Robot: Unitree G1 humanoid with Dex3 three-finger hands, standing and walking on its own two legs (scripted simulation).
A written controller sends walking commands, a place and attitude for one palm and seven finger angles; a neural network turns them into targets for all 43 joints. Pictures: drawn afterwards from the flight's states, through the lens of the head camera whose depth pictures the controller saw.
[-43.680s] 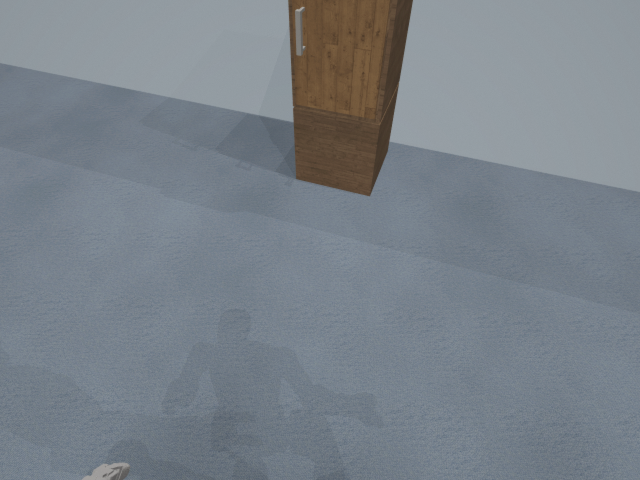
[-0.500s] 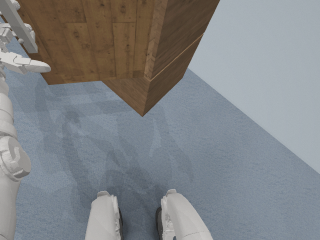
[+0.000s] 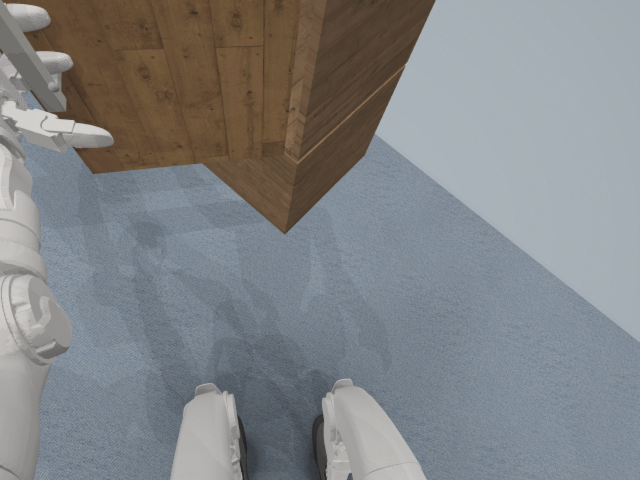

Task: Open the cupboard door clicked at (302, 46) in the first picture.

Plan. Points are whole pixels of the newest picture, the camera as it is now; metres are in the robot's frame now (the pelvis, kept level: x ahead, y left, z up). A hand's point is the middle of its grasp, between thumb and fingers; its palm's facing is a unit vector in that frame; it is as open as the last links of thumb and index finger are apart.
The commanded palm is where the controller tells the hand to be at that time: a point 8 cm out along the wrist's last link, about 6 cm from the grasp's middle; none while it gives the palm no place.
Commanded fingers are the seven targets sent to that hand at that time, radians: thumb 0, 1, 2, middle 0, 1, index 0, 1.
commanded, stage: slide the fingers in behind the handle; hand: left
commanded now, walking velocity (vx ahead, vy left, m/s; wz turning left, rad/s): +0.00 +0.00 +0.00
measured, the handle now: (24, 42) +0.59 +0.26 +0.08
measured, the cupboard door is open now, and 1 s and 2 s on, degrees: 53 52 94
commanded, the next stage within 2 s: close the thumb around the handle in 0.16 s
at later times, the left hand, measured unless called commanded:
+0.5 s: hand (48, 89) +0.54 +0.24 +0.06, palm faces +0.12 -0.99 -0.01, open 12.4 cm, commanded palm +0.53 +0.26 +0.06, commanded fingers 0.00 0.23 0.61 -0.35 -1.28 -0.35 -1.28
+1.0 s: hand (55, 86) +0.55 +0.23 +0.07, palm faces +0.11 -0.99 -0.01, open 5.4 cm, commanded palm +0.53 +0.26 +0.06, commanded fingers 0.00 0.90 0.90 -0.40 -1.35 -0.40 -1.35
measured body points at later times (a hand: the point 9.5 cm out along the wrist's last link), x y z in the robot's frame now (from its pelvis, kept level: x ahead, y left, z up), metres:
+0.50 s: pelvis +0.00 +0.00 +0.00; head +0.17 +0.04 +0.41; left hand +0.53 +0.29 +0.07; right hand +0.00 -0.26 -0.10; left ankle +0.05 +0.11 -0.62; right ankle +0.01 -0.12 -0.62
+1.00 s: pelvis +0.00 +0.00 +0.00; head +0.18 +0.04 +0.41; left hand +0.54 +0.29 +0.07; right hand -0.01 -0.26 -0.10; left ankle +0.05 +0.11 -0.62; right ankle +0.01 -0.12 -0.62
